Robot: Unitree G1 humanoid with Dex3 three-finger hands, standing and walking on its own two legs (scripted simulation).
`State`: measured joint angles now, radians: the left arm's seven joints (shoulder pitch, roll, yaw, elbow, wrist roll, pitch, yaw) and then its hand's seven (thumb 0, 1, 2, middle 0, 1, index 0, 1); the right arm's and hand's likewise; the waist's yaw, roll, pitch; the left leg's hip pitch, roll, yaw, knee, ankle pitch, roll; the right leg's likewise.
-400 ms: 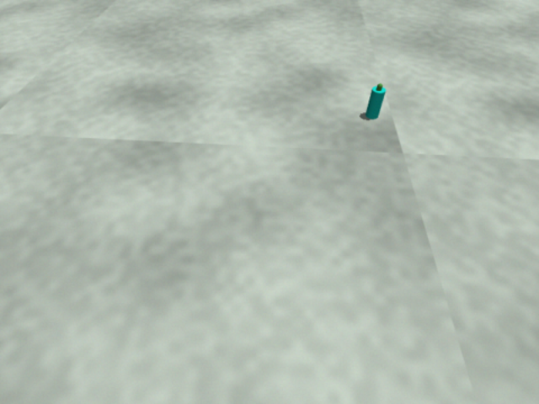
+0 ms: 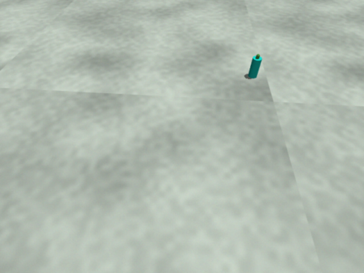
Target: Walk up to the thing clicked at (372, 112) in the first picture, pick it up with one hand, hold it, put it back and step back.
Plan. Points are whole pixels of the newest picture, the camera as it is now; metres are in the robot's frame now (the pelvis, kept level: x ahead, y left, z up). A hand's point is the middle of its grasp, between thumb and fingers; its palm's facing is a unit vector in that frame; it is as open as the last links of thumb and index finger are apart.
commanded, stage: stand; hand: left
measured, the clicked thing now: (255, 65) +1.87 -0.65 -0.67
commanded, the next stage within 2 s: walk up in 0.72 s
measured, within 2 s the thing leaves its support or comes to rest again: neither
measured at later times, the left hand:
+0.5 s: hand out of the picture +0.08 +0.25 -0.16, palm faces -0.02 -0.94 -0.34, open 7.4 cm
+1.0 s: hand (88, 269) +0.16 +0.24 -0.13, palm faces -0.14 -0.91 -0.38, open 7.4 cm
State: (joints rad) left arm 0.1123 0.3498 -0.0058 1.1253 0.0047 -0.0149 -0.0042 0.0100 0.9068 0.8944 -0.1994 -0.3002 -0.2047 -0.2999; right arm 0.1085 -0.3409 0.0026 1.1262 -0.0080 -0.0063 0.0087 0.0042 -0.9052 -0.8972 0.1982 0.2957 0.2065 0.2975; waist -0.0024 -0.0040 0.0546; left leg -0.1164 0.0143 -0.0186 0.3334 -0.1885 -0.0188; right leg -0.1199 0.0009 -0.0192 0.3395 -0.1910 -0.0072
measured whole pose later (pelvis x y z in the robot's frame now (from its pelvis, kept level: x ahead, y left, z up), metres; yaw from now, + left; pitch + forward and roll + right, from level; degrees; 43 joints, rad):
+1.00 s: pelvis +0.05 -0.05 -0.01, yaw -10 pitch -2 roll +2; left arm 0.22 0.47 0.11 1.00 0.03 0.02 -0.15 0.01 0.91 0.89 -0.20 -0.30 -0.20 -0.30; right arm 0.23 -0.46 -0.10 1.02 -0.06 -0.07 0.04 0.01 -0.90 -0.90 0.20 0.30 0.21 0.30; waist 0.01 0.00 0.00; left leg 0.00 0.11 0.14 0.39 -0.34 -0.03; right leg -0.44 -0.13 0.00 0.74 -0.35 0.00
